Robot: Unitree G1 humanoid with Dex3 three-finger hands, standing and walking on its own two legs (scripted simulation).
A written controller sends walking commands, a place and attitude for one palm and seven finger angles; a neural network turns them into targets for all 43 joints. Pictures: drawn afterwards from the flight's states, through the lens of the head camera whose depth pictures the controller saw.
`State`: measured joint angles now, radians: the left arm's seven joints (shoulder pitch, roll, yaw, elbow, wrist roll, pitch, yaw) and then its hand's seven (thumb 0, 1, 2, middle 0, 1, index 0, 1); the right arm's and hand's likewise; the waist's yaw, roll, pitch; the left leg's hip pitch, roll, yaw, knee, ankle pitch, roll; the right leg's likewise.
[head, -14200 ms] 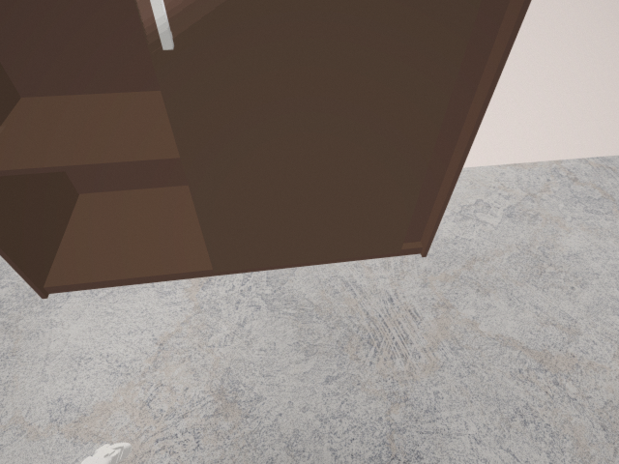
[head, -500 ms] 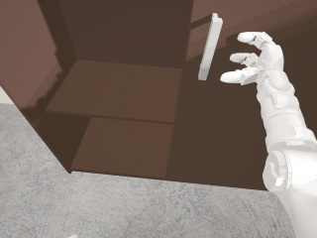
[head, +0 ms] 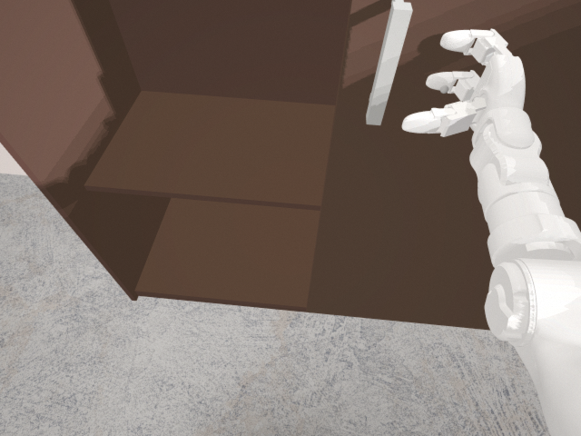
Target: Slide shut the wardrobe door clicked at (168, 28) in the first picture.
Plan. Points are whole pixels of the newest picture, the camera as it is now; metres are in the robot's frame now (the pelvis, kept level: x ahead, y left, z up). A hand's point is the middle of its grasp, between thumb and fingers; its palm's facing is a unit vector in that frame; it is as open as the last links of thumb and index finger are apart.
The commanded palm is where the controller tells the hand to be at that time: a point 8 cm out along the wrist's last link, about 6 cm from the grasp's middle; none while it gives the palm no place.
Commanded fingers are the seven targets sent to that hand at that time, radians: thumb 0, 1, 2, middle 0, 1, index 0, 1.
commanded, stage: move the hooked fingers beside the handle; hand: right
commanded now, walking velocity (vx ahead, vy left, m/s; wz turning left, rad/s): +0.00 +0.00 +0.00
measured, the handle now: (384, 63) +0.55 -0.05 +0.22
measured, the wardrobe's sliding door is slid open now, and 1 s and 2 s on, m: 0.62 0.62 0.62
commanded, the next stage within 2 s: none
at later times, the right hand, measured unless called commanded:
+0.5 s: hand (445, 89) +0.51 -0.12 +0.22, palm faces +0.02 +1.00 -0.02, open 13.6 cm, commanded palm +0.54 -0.15 +0.20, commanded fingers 0.00 0.50 -0.30 0.30 1.20 0.30 1.20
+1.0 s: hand (446, 89) +0.51 -0.12 +0.22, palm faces +0.01 +1.00 -0.02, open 13.6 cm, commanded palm +0.53 -0.15 +0.20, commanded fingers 0.00 0.50 -0.30 0.30 1.20 0.30 1.20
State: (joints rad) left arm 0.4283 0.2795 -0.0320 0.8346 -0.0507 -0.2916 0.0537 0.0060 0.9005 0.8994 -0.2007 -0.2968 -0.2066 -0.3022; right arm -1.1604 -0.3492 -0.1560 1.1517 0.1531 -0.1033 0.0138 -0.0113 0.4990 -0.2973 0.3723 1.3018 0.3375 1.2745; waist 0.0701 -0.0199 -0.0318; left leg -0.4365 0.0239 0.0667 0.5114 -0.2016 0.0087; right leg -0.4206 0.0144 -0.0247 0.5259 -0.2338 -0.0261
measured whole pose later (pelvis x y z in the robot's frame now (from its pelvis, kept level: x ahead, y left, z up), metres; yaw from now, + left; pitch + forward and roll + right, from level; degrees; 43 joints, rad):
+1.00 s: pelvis +0.00 +0.01 +0.00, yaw +0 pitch +8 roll +0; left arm 0.44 0.28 -0.04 0.78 -0.06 -0.24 0.05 0.01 0.90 0.90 -0.20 -0.30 -0.21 -0.30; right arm -1.17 -0.39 -0.19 1.15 0.15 -0.09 0.07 -0.01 0.50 -0.30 0.40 1.26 0.37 1.24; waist 0.08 -0.03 -0.04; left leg -0.47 0.01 0.07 0.54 -0.21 0.02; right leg -0.47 0.00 -0.02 0.57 -0.25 -0.02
